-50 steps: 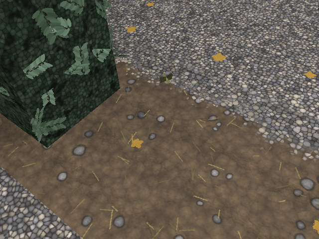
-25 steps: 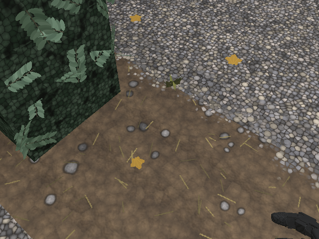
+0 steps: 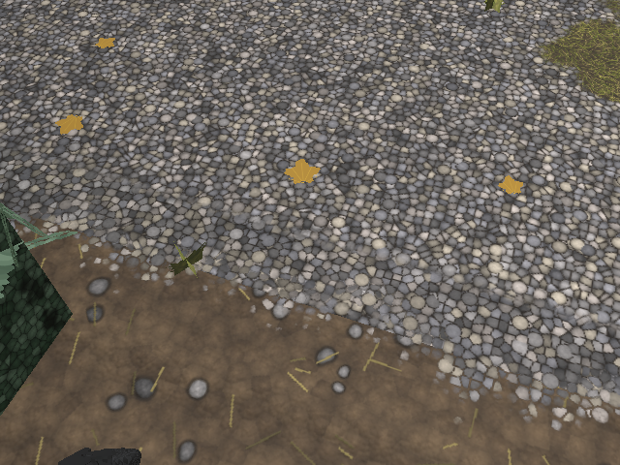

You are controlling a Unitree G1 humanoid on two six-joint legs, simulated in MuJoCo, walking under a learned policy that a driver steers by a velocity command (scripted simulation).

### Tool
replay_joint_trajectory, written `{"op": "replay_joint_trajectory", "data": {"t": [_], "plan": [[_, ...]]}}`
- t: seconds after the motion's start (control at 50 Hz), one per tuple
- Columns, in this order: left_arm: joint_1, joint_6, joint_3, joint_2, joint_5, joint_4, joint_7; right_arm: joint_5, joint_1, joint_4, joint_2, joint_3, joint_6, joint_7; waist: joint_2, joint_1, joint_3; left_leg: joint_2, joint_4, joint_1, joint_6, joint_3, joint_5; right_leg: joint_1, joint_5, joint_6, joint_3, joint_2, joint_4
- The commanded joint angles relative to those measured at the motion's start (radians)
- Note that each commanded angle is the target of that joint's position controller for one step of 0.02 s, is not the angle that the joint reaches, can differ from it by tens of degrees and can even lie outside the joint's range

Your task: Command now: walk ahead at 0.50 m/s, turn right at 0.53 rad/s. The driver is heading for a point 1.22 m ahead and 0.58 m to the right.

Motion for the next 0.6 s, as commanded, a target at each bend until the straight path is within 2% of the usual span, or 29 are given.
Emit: {"op": "replay_joint_trajectory", "data": {"t": [0.02, 0.04, 0.06, 0.08, 0.1, 0.12, 0.16, 0.22, 0.28, 0.32, 0.38, 0.42, 0.44, 0.46, 0.48, 0.5, 0.52, 0.54, 0.56, 0.58, 0.6], "plan": [[0.359, -0.009, 0.083, 0.244, 0.003, -0.02, 0.016, 0.008, -0.015, -0.133, -0.108, 0.002, -0.077, 0.024, -0.149, 0.156, -0.437, -0.082, 0.721, -0.74, 0.026, -0.292, -0.076, 0.948, -0.259, -0.309, 0.876, -0.34, -0.318], [0.323, -0.018, 0.069, 0.199, 0.013, -0.015, 0.017, 0.04, -0.104, -0.166, -0.143, -0.008, -0.097, 0.033, -0.104, 0.161, -0.294, -0.036, 0.698, -0.807, 0.05, -0.293, 0.021, 0.854, -0.177, -0.258, 0.722, -0.31, -0.331], [0.261, -0.023, 0.064, 0.183, 0.01, -0.023, 0.018, 0.03, -0.125, -0.171, -0.126, -0.001, -0.108, 0.028, -0.008, 0.118, -0.206, 0.008, 0.613, -0.778, 0.057, -0.286, 0.105, 0.708, -0.057, -0.228, 0.598, -0.266, -0.329], [0.197, -0.023, 0.057, 0.158, 0.013, -0.038, 0.02, 0.008, -0.128, -0.163, -0.127, -0.006, -0.107, 0.021, 0.025, 0.078, -0.151, 0.038, 0.523, -0.718, 0.049, -0.281, 0.151, 0.578, 0.066, -0.207, 0.507, -0.23, -0.34], [0.163, -0.024, 0.048, 0.136, 0.025, -0.056, 0.024, 0.001, -0.11, -0.161, -0.132, -0.011, -0.096, 0.021, 0.003, 0.045, -0.138, 0.056, 0.486, -0.65, 0.041, -0.289, 0.181, 0.496, 0.148, -0.202, 0.46, -0.205, -0.362], [0.15, -0.025, 0.047, 0.135, 0.025, -0.063, 0.026, -0.004, -0.095, -0.163, -0.128, -0.013, -0.084, 0.022, -0.005, 0.029, -0.13, 0.058, 0.451, -0.62, 0.025, -0.285, 0.195, 0.45, 0.188, -0.207, 0.441, -0.192, -0.382], [0.158, -0.028, 0.051, 0.15, 0.014, -0.057, 0.036, -0.016, -0.094, -0.166, -0.101, -0.008, -0.064, 0.019, -0.004, 0.017, -0.107, 0.052, 0.367, -0.604, -0.014, -0.262, 0.229, 0.372, 0.26, -0.212, 0.378, -0.172, -0.402], [0.195, -0.022, 0.061, 0.18, 0.008, -0.041, 0.056, -0.019, -0.208, -0.2, -0.068, 0.006, -0.056, 0.016, -0.024, 0.049, -0.063, 0.022, 0.139, -0.597, -0.052, -0.244, 0.409, 0.306, 0.224, -0.176, 0.304, -0.117, -0.409], [0.235, -0.012, 0.065, 0.189, 0.005, -0.022, 0.064, -0.008, -0.309, -0.226, -0.052, 0.015, -0.063, 0.025, -0.058, 0.094, -0.054, -0.029, -0.071, -0.509, -0.052, -0.233, 0.583, 0.271, 0.106, -0.125, 0.29, -0.084, -0.391], [0.265, -0.009, 0.068, 0.192, 0.0, -0.005, 0.063, 0.002, -0.347, -0.242, -0.068, 0.011, -0.07, 0.031, -0.071, 0.108, -0.051, -0.044, -0.128, -0.481, -0.043, -0.249, 0.606, 0.294, 0.053, -0.114, 0.336, -0.104, -0.369], [0.273, -0.001, 0.067, 0.176, -0.003, 0.006, 0.069, 0.006, -0.342, -0.248, -0.11, -0.006, -0.083, 0.038, -0.093, 0.091, -0.054, -0.046, -0.195, -0.463, -0.012, -0.285, 0.526, 0.387, 0.015, -0.096, 0.428, -0.141, -0.287], [0.252, 0.008, 0.068, 0.169, 0.001, 0.003, 0.071, 0.008, -0.268, -0.231, -0.131, -0.021, -0.093, 0.037, -0.123, 0.048, -0.068, -0.051, -0.225, -0.369, 0.022, -0.267, 0.451, 0.404, 0.054, -0.077, 0.462, -0.142, -0.216], [0.243, 0.009, 0.057, 0.14, 0.004, -0.004, 0.069, 0.001, -0.176, -0.209, -0.153, -0.036, -0.098, 0.032, -0.116, 0.001, -0.121, -0.039, -0.255, -0.226, 0.051, -0.26, 0.451, 0.382, 0.1, -0.048, 0.437, -0.095, -0.118], [0.244, 0.007, 0.034, 0.081, 0.016, -0.022, 0.065, -0.016, -0.036, -0.197, -0.2, -0.051, -0.102, 0.024, -0.033, -0.059, -0.254, 0.107, -0.236, 0.02, 0.112, -0.394, 0.392, 0.279, 0.005, -0.011, 0.365, -0.035, 0.136], [0.397, -0.001, 0.012, 0.008, -0.005, -0.043, 0.062, -0.025, 0.064, -0.17, -0.283, -0.071, -0.087, 0.022, 0.281, -0.001, -0.388, 0.344, -0.3, 0.373, 0.284, -0.841, 0.213, -0.082, -0.447, 0.067, 0.233, 0.115, 0.479], [0.405, -0.004, 0.023, 0.104, -0.023, -0.029, 0.067, 0.004, 0.068, -0.164, -0.213, -0.06, -0.081, 0.03, 0.277, -0.019, -0.359, 0.383, -0.379, 0.368, 0.297, -1.02, -0.064, -0.24, -0.473, 0.081, 0.238, 0.041, 0.638], [0.292, 0.001, 0.043, 0.176, -0.018, -0.031, 0.069, 0.006, 0.019, -0.182, -0.14, -0.041, -0.075, 0.026, 0.168, -0.049, -0.223, 0.333, -0.402, 0.248, 0.246, -0.867, -0.079, -0.276, -0.377, 0.087, 0.23, -0.001, 0.682], [0.222, 0.007, 0.047, 0.182, -0.005, -0.045, 0.071, -0.003, -0.033, -0.187, -0.115, -0.031, -0.067, 0.023, 0.102, -0.04, -0.143, 0.29, -0.407, 0.122, 0.211, -0.717, 0.053, -0.25, -0.302, 0.091, 0.193, -0.036, 0.667], [0.181, 0.008, 0.049, 0.169, 0.008, -0.058, 0.068, -0.009, -0.064, -0.181, -0.091, -0.022, -0.063, 0.022, 0.09, -0.025, -0.082, 0.248, -0.428, 0.02, 0.201, -0.611, 0.176, -0.226, -0.252, 0.092, 0.19, -0.063, 0.623], [0.182, 0.01, 0.049, 0.149, 0.004, -0.065, 0.061, -0.016, -0.077, -0.174, -0.078, -0.016, -0.064, 0.018, 0.117, -0.001, -0.063, 0.218, -0.45, -0.043, 0.19, -0.533, 0.253, -0.181, -0.219, 0.089, 0.188, -0.09, 0.59], [0.191, 0.014, 0.046, 0.129, -0.003, -0.065, 0.056, -0.014, -0.079, -0.167, -0.073, -0.016, -0.067, 0.017, 0.134, 0.009, -0.056, 0.198, -0.474, -0.076, 0.187, -0.473, 0.294, -0.152, -0.204, 0.088, 0.175, -0.103, 0.565]]}}
Velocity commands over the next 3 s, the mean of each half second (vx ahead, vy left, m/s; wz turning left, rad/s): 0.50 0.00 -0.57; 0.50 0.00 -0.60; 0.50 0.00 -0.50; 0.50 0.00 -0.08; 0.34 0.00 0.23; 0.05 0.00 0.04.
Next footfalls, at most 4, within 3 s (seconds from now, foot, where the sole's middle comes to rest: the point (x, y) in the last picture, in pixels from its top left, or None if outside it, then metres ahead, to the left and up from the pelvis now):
0.46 left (279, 451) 0.46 0.09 -0.75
0.98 right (444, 375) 0.61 -0.27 -0.75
1.46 left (428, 248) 0.96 -0.29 -0.75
1.98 right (578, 244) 0.95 -0.68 -0.75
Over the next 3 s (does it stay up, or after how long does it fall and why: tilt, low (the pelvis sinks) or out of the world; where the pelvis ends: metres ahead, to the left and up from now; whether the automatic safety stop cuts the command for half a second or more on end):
stays up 1.14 -0.71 0.02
